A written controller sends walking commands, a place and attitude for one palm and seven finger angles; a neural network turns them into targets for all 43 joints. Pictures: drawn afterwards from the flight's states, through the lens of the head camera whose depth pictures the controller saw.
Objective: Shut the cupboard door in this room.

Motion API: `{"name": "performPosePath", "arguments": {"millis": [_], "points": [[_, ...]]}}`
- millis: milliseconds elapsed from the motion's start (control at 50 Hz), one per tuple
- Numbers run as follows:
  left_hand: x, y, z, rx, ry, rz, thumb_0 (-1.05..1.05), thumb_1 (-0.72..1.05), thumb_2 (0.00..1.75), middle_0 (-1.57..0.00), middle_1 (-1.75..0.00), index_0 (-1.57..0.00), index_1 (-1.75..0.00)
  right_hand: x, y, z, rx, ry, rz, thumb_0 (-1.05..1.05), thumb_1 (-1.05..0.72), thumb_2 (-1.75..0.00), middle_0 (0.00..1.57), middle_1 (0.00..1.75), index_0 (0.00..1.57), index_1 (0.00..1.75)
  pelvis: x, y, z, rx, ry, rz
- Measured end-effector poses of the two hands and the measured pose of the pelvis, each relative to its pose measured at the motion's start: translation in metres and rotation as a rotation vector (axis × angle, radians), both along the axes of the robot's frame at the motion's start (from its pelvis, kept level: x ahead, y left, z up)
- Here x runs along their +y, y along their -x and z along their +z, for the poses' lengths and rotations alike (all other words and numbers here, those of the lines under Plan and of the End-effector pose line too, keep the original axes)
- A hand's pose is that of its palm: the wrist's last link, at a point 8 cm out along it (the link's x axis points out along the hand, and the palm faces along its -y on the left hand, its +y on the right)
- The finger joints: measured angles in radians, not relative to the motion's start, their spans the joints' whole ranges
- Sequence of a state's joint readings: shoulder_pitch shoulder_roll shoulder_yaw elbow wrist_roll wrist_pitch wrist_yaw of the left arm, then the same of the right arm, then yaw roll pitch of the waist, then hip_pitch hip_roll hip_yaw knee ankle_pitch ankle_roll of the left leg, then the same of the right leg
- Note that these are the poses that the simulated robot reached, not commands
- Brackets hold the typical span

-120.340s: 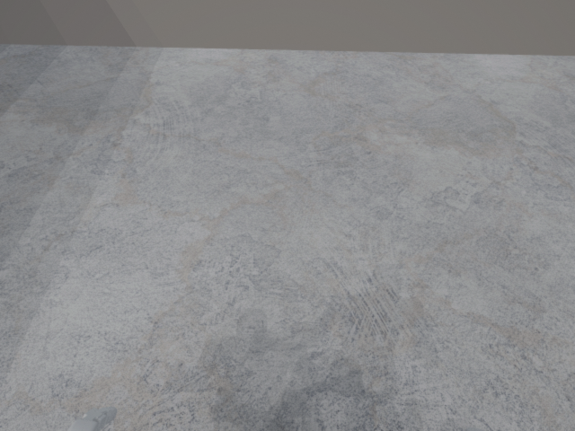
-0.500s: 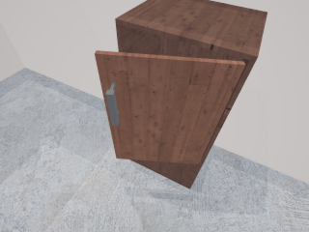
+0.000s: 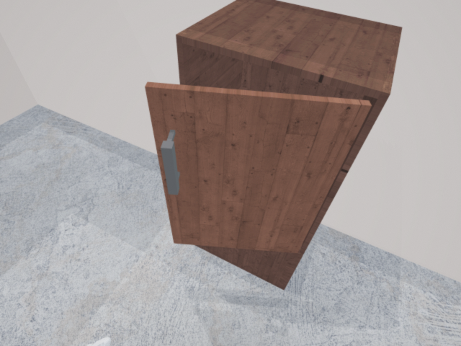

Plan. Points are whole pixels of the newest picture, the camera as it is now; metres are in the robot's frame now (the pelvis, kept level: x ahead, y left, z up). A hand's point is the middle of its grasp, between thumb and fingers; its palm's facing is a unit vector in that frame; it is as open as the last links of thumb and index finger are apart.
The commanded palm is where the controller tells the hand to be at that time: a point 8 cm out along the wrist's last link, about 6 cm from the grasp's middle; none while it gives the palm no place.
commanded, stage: raise the hand and make a fist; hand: left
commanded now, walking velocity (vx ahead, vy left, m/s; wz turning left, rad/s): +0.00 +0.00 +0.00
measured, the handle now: (172, 163) +0.48 +0.16 +0.03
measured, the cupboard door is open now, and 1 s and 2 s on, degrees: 23 23 23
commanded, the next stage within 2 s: bring the fist close to the handle in 1.82 s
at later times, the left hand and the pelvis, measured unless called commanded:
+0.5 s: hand (134, 325) +0.16 +0.16 -0.02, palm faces +0.15 -0.99 -0.06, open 5.4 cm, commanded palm +0.14 +0.21 -0.03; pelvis +0.00 -0.04 -0.10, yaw +4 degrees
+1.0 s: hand (149, 299) +0.20 +0.15 -0.02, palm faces -0.07 -1.00 -0.01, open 3.3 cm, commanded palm +0.17 +0.22 +0.00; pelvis +0.01 -0.03 -0.08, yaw +2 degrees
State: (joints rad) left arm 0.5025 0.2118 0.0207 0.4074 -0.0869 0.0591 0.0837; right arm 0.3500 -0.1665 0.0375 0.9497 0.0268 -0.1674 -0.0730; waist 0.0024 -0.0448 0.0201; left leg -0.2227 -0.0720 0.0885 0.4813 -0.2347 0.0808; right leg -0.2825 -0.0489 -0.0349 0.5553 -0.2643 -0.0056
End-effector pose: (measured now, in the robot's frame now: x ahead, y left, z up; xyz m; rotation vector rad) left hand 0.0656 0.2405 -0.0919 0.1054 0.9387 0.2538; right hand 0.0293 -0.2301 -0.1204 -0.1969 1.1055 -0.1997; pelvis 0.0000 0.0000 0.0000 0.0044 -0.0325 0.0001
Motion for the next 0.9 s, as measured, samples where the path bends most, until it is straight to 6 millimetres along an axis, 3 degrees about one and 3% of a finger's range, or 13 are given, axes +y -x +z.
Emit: {"name": "performPosePath", "arguments": {"millis": [100,160,200,240,340,380,440,500,540,640,700,800,900], "points": [[-0.012,-0.103,0.092,-0.603,-0.035,-0.054,0.03,0.94,0.90,-0.24,-0.35,-0.23,-0.34,-0.017,-0.060,0.012,-0.328,0.002,0.080,0.02,-0.92,-0.89,0.21,0.30,0.20,0.30,0.001,0.000,-0.011,0.025,0.006,0.050],[-0.035,-0.126,0.112,-0.868,0.072,-0.137,0.02,0.93,0.90,-0.27,-0.39,-0.27,-0.38,-0.026,-0.097,0.023,-0.468,0.012,0.105,0.02,-0.92,-0.89,0.21,0.30,0.20,0.30,-0.004,0.001,-0.024,0.086,0.003,0.033],[-0.048,-0.123,0.105,-0.970,0.151,-0.206,0.01,0.92,0.90,-0.30,-0.42,-0.30,-0.42,-0.031,-0.119,0.031,-0.527,0.027,0.134,0.01,-0.91,-0.89,0.21,0.30,0.20,0.30,-0.011,0.002,-0.034,0.116,-0.001,0.021],[-0.055,-0.108,0.081,-0.969,0.191,-0.248,0.01,0.92,0.90,-0.34,-0.46,-0.34,-0.45,-0.035,-0.140,0.038,-0.566,0.050,0.176,0.01,-0.91,-0.89,0.21,0.30,0.20,0.30,-0.018,0.002,-0.046,0.141,-0.002,0.020],[-0.038,-0.050,0.012,-0.712,0.152,-0.143,0.01,0.90,0.90,-0.43,-0.55,-0.43,-0.55,-0.038,-0.192,0.033,-0.613,0.096,0.293,0.01,-0.91,-0.90,0.20,0.30,0.20,0.30,-0.030,0.001,-0.075,0.216,0.014,0.040],[-0.025,-0.034,0.012,-0.690,0.081,-0.085,0.02,0.90,0.90,-0.47,-0.59,-0.47,-0.59,-0.034,-0.209,0.023,-0.622,0.089,0.334,0.01,-0.91,-0.90,0.20,0.30,0.20,0.30,-0.033,-0.001,-0.085,0.242,0.030,0.053],[-0.016,-0.036,0.042,-0.827,-0.019,-0.068,0.02,0.90,0.90,-0.52,-0.65,-0.52,-0.65,-0.020,-0.226,0.002,-0.621,0.047,0.372,0.01,-0.91,-0.90,0.20,0.30,0.20,0.30,-0.036,-0.004,-0.094,0.265,0.053,0.068],[-0.027,-0.064,0.078,-1.031,-0.036,-0.155,0.03,0.90,0.90,-0.57,-0.71,-0.57,-0.70,-0.005,-0.229,-0.020,-0.612,-0.017,0.375,0.01,-0.91,-0.90,0.20,0.30,0.20,0.30,-0.036,-0.004,-0.100,0.280,0.067,0.075],[-0.041,-0.089,0.089,-1.096,-0.003,-0.260,0.02,0.90,0.90,-0.60,-0.75,-0.60,-0.74,0.003,-0.224,-0.032,-0.593,-0.061,0.345,0.01,-0.91,-0.90,0.20,0.30,0.20,0.30,-0.038,-0.005,-0.102,0.291,0.066,0.070],[-0.061,-0.131,0.065,-0.843,0.166,-0.392,0.01,0.90,0.90,-0.70,-0.85,-0.70,-0.84,0.003,-0.191,-0.045,-0.475,-0.133,0.205,0.01,-0.91,-0.89,0.21,0.30,0.20,0.30,-0.041,-0.012,-0.092,0.297,0.033,0.048],[-0.050,-0.130,0.061,-0.722,0.170,-0.299,0.02,0.90,0.90,-0.75,-0.91,-0.75,-0.90,-0.008,-0.172,-0.041,-0.410,-0.114,0.145,0.02,-0.90,-0.89,0.21,0.31,0.20,0.30,-0.041,-0.019,-0.081,0.285,0.020,0.037],[-0.018,-0.109,0.089,-0.825,0.021,-0.144,0.02,0.90,0.90,-0.85,-1.01,-0.84,-1.00,-0.033,-0.154,-0.030,-0.357,-0.028,0.129,0.02,-0.90,-0.89,0.21,0.31,0.20,0.30,-0.039,-0.027,-0.071,0.277,0.026,0.040],[-0.022,-0.106,0.090,-0.925,0.044,-0.212,0.02,0.90,0.90,-0.93,-1.11,-0.93,-1.10,-0.047,-0.154,-0.028,-0.374,0.042,0.161,0.02,-0.91,-0.90,0.21,0.30,0.20,0.30,-0.031,-0.020,-0.076,0.284,0.043,0.053]]}}
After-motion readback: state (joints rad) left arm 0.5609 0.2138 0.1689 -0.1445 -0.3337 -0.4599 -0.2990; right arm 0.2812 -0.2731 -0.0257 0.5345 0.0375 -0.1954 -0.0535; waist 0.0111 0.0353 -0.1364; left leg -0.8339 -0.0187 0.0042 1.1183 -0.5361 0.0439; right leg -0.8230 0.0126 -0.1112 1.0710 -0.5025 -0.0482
